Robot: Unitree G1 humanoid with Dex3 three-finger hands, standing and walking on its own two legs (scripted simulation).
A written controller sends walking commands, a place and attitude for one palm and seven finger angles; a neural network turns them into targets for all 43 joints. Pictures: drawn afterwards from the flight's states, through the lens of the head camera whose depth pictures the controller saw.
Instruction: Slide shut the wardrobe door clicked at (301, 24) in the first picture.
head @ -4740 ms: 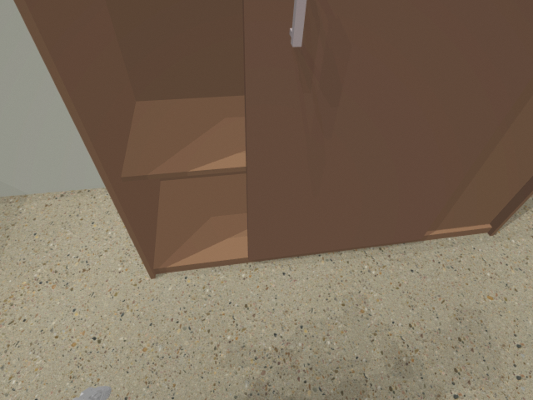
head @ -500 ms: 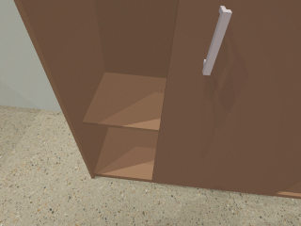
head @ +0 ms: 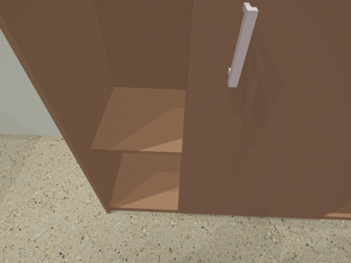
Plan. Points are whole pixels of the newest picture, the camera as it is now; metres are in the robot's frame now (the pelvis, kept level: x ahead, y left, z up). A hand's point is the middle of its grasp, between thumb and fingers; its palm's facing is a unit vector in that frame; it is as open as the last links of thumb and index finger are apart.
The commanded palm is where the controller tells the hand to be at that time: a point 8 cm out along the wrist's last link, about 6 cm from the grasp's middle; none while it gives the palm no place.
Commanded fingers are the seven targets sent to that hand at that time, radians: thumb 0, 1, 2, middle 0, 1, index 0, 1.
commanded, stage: come to a stop and stand still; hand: right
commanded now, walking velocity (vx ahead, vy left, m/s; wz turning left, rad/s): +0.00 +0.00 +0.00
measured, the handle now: (239, 47) +0.49 -0.10 +0.27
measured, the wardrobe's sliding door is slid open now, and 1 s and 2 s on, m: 0.39 0.39 0.39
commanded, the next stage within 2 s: look again from close up in 0.26 s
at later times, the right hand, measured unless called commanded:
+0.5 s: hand out of the picture +0.01 -0.21 -0.17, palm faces -0.01 +0.97 -0.23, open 7.4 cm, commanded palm none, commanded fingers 0.00 -0.90 -0.90 0.20 0.30 0.20 0.30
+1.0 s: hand out of the picture -0.02 -0.24 -0.18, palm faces -0.02 +0.98 -0.21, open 7.4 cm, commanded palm none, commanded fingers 0.00 -0.90 -0.90 0.20 0.30 0.20 0.30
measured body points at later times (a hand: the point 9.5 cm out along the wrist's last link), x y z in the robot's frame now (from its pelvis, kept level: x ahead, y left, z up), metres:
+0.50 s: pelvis +0.00 -0.03 -0.01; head +0.02 -0.01 +0.44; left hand +0.01 +0.20 -0.17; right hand +0.01 -0.26 -0.15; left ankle -0.06 +0.09 -0.74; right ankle +0.00 -0.15 -0.74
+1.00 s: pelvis -0.03 -0.06 -0.01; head -0.03 -0.07 +0.44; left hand +0.00 +0.17 -0.16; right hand -0.02 -0.29 -0.16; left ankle -0.06 +0.09 -0.74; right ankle +0.00 -0.16 -0.74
